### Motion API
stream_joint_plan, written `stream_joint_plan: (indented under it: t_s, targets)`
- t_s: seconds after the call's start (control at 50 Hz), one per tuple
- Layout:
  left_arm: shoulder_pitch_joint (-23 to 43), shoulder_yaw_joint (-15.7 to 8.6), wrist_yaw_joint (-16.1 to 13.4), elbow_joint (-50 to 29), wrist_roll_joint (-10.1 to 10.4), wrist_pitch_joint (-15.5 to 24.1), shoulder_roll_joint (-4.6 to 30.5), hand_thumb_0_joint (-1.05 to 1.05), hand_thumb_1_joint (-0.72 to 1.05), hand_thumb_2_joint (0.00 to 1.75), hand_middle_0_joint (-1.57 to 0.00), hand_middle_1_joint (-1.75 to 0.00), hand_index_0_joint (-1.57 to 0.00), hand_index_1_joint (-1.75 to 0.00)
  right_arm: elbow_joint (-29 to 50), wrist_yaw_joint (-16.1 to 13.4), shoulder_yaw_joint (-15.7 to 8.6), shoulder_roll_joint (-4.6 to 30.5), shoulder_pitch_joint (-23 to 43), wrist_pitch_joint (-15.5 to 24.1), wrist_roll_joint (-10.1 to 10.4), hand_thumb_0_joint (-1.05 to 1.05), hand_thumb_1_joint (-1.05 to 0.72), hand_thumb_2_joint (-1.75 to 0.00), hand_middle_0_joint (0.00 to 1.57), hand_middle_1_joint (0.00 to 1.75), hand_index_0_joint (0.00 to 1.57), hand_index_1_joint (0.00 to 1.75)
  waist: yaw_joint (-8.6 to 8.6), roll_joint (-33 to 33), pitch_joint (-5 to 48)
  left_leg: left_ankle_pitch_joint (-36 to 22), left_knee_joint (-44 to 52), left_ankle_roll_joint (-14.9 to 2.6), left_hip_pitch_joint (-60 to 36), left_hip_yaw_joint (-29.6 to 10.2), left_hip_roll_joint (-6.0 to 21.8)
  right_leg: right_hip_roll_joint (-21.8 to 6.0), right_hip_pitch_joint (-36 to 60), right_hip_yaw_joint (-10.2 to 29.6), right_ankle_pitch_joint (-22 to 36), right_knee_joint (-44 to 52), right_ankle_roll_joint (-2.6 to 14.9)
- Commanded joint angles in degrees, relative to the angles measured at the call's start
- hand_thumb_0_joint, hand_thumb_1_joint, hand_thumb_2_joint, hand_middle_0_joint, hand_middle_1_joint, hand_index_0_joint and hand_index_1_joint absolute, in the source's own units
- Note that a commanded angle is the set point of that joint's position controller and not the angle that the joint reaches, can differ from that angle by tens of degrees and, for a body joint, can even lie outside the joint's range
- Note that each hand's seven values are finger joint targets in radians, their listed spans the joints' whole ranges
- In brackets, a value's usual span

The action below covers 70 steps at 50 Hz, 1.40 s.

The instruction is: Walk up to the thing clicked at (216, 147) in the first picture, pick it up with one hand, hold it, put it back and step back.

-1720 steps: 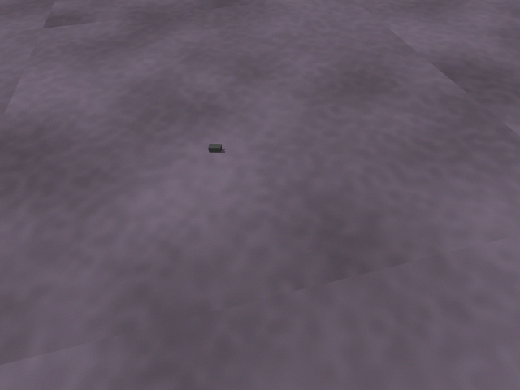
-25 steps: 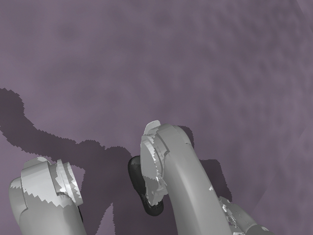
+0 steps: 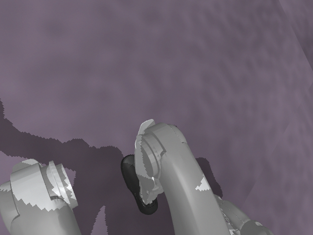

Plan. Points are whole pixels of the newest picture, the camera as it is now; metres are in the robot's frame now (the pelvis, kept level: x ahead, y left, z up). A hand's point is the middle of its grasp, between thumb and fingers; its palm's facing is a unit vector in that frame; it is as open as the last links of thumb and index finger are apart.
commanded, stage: rest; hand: left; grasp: from above
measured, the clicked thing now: out of the picture +0.45 +0.35 -0.28
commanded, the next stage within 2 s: open in 0.16 s
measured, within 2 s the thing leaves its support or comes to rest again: neither
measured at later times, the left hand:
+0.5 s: hand out of the picture +0.44 +0.34 -0.25, palm faces -0.46 -0.14 -0.88, open 7.2 cm
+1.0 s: hand out of the picture +0.44 +0.34 -0.25, palm faces -0.46 -0.14 -0.88, open 11.0 cm
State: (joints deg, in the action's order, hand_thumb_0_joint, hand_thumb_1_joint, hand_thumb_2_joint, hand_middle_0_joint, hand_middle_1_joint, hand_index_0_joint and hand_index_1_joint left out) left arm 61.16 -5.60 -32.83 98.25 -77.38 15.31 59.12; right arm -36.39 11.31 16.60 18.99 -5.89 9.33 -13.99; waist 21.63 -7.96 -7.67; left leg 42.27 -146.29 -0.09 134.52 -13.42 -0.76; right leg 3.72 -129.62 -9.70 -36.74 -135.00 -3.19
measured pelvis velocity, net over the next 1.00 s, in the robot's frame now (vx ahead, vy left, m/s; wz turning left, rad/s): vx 0.00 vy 0.00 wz -0.02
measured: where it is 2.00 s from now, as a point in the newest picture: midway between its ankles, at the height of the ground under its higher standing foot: (108, 216)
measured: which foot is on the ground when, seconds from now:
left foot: down 0.00-1.00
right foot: down 0.00-1.00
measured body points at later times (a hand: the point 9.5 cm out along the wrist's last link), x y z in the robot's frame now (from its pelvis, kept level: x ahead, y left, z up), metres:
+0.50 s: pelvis +0.00 +0.00 +0.00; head +0.27 +0.14 +0.32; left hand +0.46 +0.34 -0.20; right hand +0.07 -0.26 -0.05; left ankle +0.06 +0.12 -0.27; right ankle +0.12 -0.12 -0.27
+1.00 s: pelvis +0.00 +0.00 +0.00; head +0.27 +0.14 +0.32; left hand +0.46 +0.34 -0.20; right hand +0.07 -0.25 -0.05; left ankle +0.06 +0.12 -0.27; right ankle +0.12 -0.12 -0.27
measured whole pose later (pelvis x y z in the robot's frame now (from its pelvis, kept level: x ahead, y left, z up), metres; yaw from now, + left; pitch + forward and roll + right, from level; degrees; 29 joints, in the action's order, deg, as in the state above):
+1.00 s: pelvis +0.00 +0.00 +0.00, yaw -1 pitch +28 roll -15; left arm 61.7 -5.4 -33.0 98.7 -76.3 15.9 61.8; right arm -34.5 12.0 18.6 20.5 -5.0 10.8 -13.9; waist 22.2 -8.9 -9.7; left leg 42.0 -146.5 -0.2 134.0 -14.4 -0.4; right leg 4.1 -128.9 -10.5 -35.9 -134.3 -3.4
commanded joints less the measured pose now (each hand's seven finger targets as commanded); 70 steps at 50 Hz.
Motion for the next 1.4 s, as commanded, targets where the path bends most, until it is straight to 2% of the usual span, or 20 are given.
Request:
stream_joint_plan:
  t_s: [0.0, 0.02, 0.04, 0.24, 0.26, 0.36, 0.44, 0.46, 0.58, 0.6, 0.74, 0.82, 0.86, 0.94, 1.02, 1.06, 1.14, 1.3, 1.36, 1.38]
  targets:
    - [15.0, 0.2, -2.5, -7.5, 1.6, 0.2, 12.7, 0.00, 0.90, 0.07, -1.21, -0.12, -1.25, -0.07, -1.4, -0.6, -5.4, 18.7, -10.6, 0.2, 0.4, 0.00, -0.90, -0.90, 0.20, 0.30, 0.20, 0.30, 1.71, 33.7, 37.1, -17.0, 16.2, 0.09, -30.8, 4.6, 2.1, 1.7, 20.4, -5.5, 15.7, 9.1, 4.50]
    - [13.1, -1.4, -3.1, -5.5, 1.5, 0.2, 14.3, 0.00, 0.90, 0.08, -1.22, -0.12, -1.25, -0.08, -0.6, -0.8, -5.4, 19.2, -9.9, 0.1, 0.2, 0.00, -0.90, -0.90, 0.20, 0.30, 0.20, 0.30, 1.65, 32.6, 38.0, -16.8, 16.5, 0.05, -30.5, 4.3, 2.1, 1.8, 21.6, -5.8, 15.8, 9.3, 4.51]
    - [13.7, -0.2, -2.9, -4.7, 1.2, 0.1, 13.0, 0.00, 0.93, 0.10, -1.23, -0.12, -1.27, -0.09, -0.3, -0.6, -5.4, 19.1, -9.7, 0.1, 0.4, 0.00, -0.90, -0.90, 0.20, 0.30, 0.20, 0.30, 2.29, 31.7, 36.2, -15.7, 16.4, -0.03, -29.5, 4.2, 2.2, 1.8, 20.4, -5.8, 14.9, 9.2, 4.50]
    - [14.2, -2.0, -3.2, -4.3, 1.5, 0.5, 16.5, 0.00, 0.92, 0.08, -1.22, -0.13, -1.26, -0.09, 0.2, -0.4, -4.4, 20.3, -9.7, 0.8, 0.1, 0.00, -0.90, -0.90, 0.20, 0.30, 0.20, 0.30, 2.92, 31.5, 34.3, -14.1, 16.2, -0.13, -28.0, 3.8, 2.4, 1.7, 21.3, -6.0, 13.9, 9.7, 4.36]
    - [14.0, -0.2, -2.9, -3.9, 1.4, 0.4, 14.3, 0.00, 0.84, 0.09, -1.14, -0.14, -1.18, -0.10, 0.9, -0.3, -4.3, 19.9, -8.6, 1.0, 0.1, 0.00, -0.89, -0.90, 0.20, 0.30, 0.20, 0.30, 3.01, 31.0, 33.6, -12.6, 16.2, -0.19, -27.9, 3.8, 2.4, 1.8, 20.3, -5.8, 12.7, 9.3, 4.46]
    - [14.0, -0.7, -3.1, -4.2, 1.5, 0.6, 15.1, 0.00, 0.44, 0.18, -0.85, -0.28, -0.88, -0.24, 0.5, -0.4, -4.5, 20.3, -8.9, 1.1, 0.2, 0.00, -0.89, -0.90, 0.20, 0.30, 0.20, 0.30, 2.91, 31.0, 34.2, -13.5, 16.0, -0.08, -28.1, 3.6, 2.5, 1.9, 20.5, -6.2, 13.5, 9.5, 4.39]
    - [15.7, 0.7, -2.5, -6.0, 1.5, 0.9, 13.8, 0.00, 0.31, 0.29, -0.76, -0.35, -0.79, -0.33, 0.9, 0.0, -4.4, 20.4, -9.2, 1.4, 0.2, 0.00, -0.90, -0.90, 0.20, 0.30, 0.20, 0.30, 3.66, 32.2, 33.6, -13.7, 16.1, 0.02, -28.9, 3.4, 2.6, 1.8, 20.2, -6.2, 13.7, 9.5, 4.30]
    - [15.0, -1.1, -2.9, -5.7, 1.9, 0.9, 15.9, 0.00, 0.29, 0.31, -0.73, -0.39, -0.76, -0.36, 0.3, -0.2, -4.3, 20.3, -9.3, 1.3, 0.0, 0.00, -0.90, -0.90, 0.20, 0.30, 0.20, 0.30, 2.89, 32.4, 35.2, -14.2, 16.6, 0.04, -29.1, 3.4, 2.6, 1.9, 22.0, -6.2, 14.2, 9.9, 4.31]
    - [14.8, 1.6, -2.4, -6.2, 2.1, 0.8, 13.3, 0.00, 0.13, 0.43, -0.61, -0.50, -0.63, -0.48, -0.3, 0.0, -4.1, 19.7, -9.5, 1.1, 0.3, 0.00, -0.90, -0.90, 0.20, 0.30, 0.20, 0.30, 2.99, 31.9, 35.0, -15.0, 15.6, -0.08, -28.4, 3.8, 2.7, 2.3, 22.3, -5.8, 15.0, 10.0, 4.33]
    - [14.0, -0.6, -2.9, -5.6, 2.2, 0.7, 15.8, 0.00, 0.11, 0.46, -0.60, -0.51, -0.61, -0.49, 0.0, -0.1, -4.1, 20.2, -9.7, 0.9, 0.1, 0.00, -0.90, -0.90, 0.20, 0.30, 0.20, 0.30, 2.40, 31.9, 36.9, -16.0, 15.9, -0.09, -29.2, 3.8, 2.5, 2.1, 23.5, -6.0, 15.8, 10.2, 4.27]
    - [13.1, -0.4, -2.3, -4.0, 1.8, 0.4, 15.2, 0.00, 0.02, 0.53, -0.51, -0.60, -0.53, -0.58, 0.8, -0.1, -4.0, 20.6, -9.3, 0.9, 0.3, 0.00, -0.90, -0.90, 0.20, 0.30, 0.20, 0.30, 3.30, 30.7, 32.6, -14.9, 15.8, -0.07, -27.8, 3.6, 2.6, 1.9, 20.8, -6.1, 14.5, 10.0, 4.36]
    - [15.6, 0.4, -2.3, -7.4, 2.7, 1.1, 15.5, 0.00, -0.03, 0.56, -0.47, -0.65, -0.49, -0.62, 1.2, -0.2, -3.8, 20.4, -8.6, 1.3, 0.4, 0.00, -0.90, -0.90, 0.20, 0.30, 0.20, 0.30, 2.94, 31.5, 35.7, -13.8, 16.0, -0.25, -28.7, 3.9, 2.6, 2.1, 23.0, -5.9, 13.9, 10.8, 4.26]
    - [12.2, 0.1, -2.0, -3.0, 2.1, 0.8, 15.2, 0.00, -0.05, 0.58, -0.44, -0.68, -0.46, -0.65, 1.0, -0.1, -4.0, 20.7, -9.3, 1.4, 0.3, 0.00, -0.90, -0.90, 0.20, 0.30, 0.20, 0.30, 3.32, 29.9, 32.7, -12.9, 15.9, -0.21, -27.2, 3.6, 2.6, 1.9, 21.6, -6.1, 13.1, 10.3, 4.24]
    - [15.3, 0.0, -2.0, -7.9, 2.2, 1.1, 15.7, 0.00, -0.11, 0.64, -0.40, -0.71, -0.41, -0.69, 1.2, -0.3, -4.0, 20.5, -9.2, 1.3, 0.4, 0.00, -0.90, -0.90, 0.20, 0.30, 0.20, 0.30, 2.59, 32.4, 35.5, -14.9, 16.2, 0.17, -30.0, 3.4, 2.7, 2.0, 21.5, -6.1, 14.2, 10.1, 4.45]
    - [13.7, -1.2, -2.3, -5.6, 2.1, 1.0, 16.9, 0.00, -0.13, 0.65, -0.38, -0.73, -0.40, -0.71, 0.8, -0.2, -4.0, 20.7, -10.0, 1.1, 0.4, 0.00, -0.89, -0.90, 0.20, 0.30, 0.20, 0.30, 3.00, 32.3, 34.4, -14.9, 16.6, 0.27, -29.4, 3.1, 2.8, 1.8, 21.7, -6.4, 14.4, 10.0, 4.37]
    - [14.2, 0.7, -2.0, -6.3, 2.2, 0.9, 14.6, 0.00, -0.16, 0.67, -0.35, -0.75, -0.37, -0.73, 0.9, -0.2, -4.0, 20.1, -8.9, 1.2, 0.4, 0.00, -0.90, -0.90, 0.20, 0.30, 0.20, 0.30, 3.06, 32.6, 34.1, -14.9, 16.6, 0.37, -29.4, 3.2, 3.0, 2.0, 21.6, -6.1, 14.3, 9.8, 4.53]
    - [13.7, -1.0, -2.0, -6.0, 2.4, 1.0, 16.6, 0.00, -0.18, 0.70, -0.31, -0.80, -0.33, -0.77, 0.8, -0.1, -4.2, 21.0, -9.9, 1.2, 0.5, 0.00, -0.89, -0.90, 0.20, 0.30, 0.20, 0.30, 3.13, 31.2, 33.8, -14.6, 16.0, 0.04, -28.6, 3.4, 2.7, 1.8, 21.6, -6.3, 14.1, 10.6, 4.32]
    - [15.4, 0.7, -2.1, -7.9, 2.6, 1.5, 15.1, 0.00, -0.25, 0.76, -0.26, -0.84, -0.28, -0.82, 0.6, -0.2, -4.1, 20.3, -9.5, 0.9, 0.5, 0.00, -0.89, -0.90, 0.20, 0.30, 0.20, 0.30, 2.82, 32.5, 34.5, -14.7, 16.7, 0.26, -28.6, 3.3, 2.8, 2.0, 21.7, -6.3, 14.2, 10.1, 4.60]
    - [14.2, -0.8, -2.0, -7.3, 2.3, 1.1, 16.5, 0.00, -0.25, 0.76, -0.25, -0.85, -0.27, -0.83, 0.8, -0.2, -4.1, 20.7, -10.3, 1.0, 0.5, 0.00, -0.89, -0.90, 0.20, 0.30, 0.20, 0.30, 2.76, 31.8, 34.9, -15.3, 16.3, 0.11, -28.9, 3.4, 2.7, 1.9, 22.2, -6.2, 14.5, 10.5, 4.36]
    - [14.9, 0.4, -1.9, -7.2, 2.3, 1.2, 15.5, 0.00, -0.28, 0.79, -0.27, -0.82, -0.28, -0.80, 1.1, -0.2, -3.8, 20.3, -9.7, 1.0, 0.5, 0.00, -0.90, -0.90, 0.20, 0.30, 0.20, 0.30, 3.20, 32.1, 34.9, -15.2, 16.5, 0.07, -29.2, 3.5, 2.8, 2.0, 22.4, -5.9, 14.7, 10.5, 4.40]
